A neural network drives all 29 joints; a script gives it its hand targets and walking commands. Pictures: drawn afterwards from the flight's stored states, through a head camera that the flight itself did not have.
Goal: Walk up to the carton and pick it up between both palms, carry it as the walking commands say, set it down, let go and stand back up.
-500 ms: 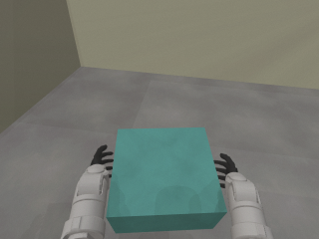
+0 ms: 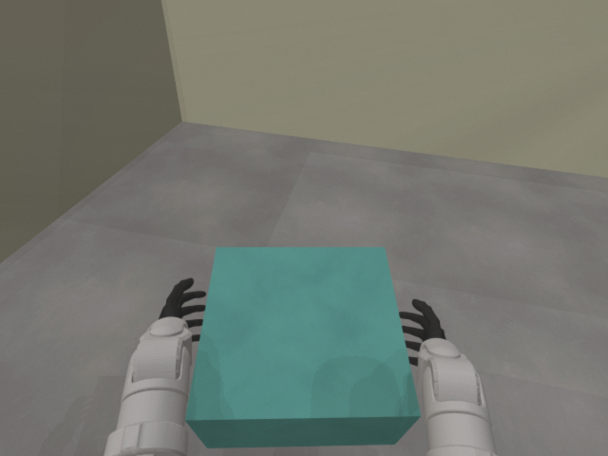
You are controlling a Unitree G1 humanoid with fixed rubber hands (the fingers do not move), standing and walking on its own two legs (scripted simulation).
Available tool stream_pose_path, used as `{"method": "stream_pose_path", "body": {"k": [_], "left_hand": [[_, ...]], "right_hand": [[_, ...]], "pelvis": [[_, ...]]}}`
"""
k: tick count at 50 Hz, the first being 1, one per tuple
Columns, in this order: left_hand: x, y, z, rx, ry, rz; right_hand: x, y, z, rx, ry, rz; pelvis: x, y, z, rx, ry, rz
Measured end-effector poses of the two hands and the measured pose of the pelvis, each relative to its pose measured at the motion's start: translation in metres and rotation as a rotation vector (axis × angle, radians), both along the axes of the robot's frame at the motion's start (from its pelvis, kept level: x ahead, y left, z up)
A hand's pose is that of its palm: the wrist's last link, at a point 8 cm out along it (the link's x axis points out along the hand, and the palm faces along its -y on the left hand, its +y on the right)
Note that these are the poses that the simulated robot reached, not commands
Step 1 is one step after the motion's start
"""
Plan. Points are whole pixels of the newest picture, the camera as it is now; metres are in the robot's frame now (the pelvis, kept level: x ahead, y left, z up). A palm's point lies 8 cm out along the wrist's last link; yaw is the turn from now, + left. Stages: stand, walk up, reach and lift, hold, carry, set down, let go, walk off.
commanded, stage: reach and lift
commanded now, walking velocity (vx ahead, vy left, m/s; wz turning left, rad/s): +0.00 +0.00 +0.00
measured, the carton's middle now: (301, 341) +0.32 +0.02 -0.03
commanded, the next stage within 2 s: hold in 0.04 s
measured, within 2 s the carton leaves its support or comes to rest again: neither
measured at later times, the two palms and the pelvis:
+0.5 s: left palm (176, 327) +0.28 +0.20 +0.05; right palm (437, 364) +0.26 -0.16 +0.04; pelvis -0.01 +0.03 +0.00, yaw -2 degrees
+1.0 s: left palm (182, 281) +0.34 +0.20 +0.08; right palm (419, 295) +0.36 -0.16 +0.05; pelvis +0.07 +0.01 -0.01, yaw +6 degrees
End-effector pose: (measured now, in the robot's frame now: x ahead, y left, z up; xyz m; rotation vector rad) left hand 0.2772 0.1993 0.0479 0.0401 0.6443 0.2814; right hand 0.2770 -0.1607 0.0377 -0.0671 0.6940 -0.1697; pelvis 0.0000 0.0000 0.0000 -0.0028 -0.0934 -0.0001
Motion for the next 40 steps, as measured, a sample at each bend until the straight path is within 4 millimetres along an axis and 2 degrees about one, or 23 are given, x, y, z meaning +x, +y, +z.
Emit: {"method": "stream_pose_path", "body": {"k": [18,31,36,40], "left_hand": [[0.004,-0.004,0.005,0.007,-0.002,-0.061],[0.005,-0.007,-0.001,-0.010,-0.002,-0.054],[0.016,-0.012,0.001,0.027,-0.027,-0.083],[0.027,-0.019,0.007,0.040,-0.025,-0.056]], "right_hand": [[-0.024,-0.003,-0.006,0.027,0.002,-0.076],[-0.017,-0.006,0.000,0.002,0.004,-0.071],[-0.012,-0.011,-0.005,0.033,-0.022,-0.100],[0.002,-0.017,-0.012,0.054,-0.019,-0.079]], "pelvis": [[-0.004,0.023,0.000,-0.003,-0.012,-0.023],[-0.005,0.027,0.000,-0.002,-0.003,-0.027],[-0.001,0.019,-0.010,0.024,0.041,-0.040],[0.010,0.008,-0.016,0.011,0.071,0.003]]}}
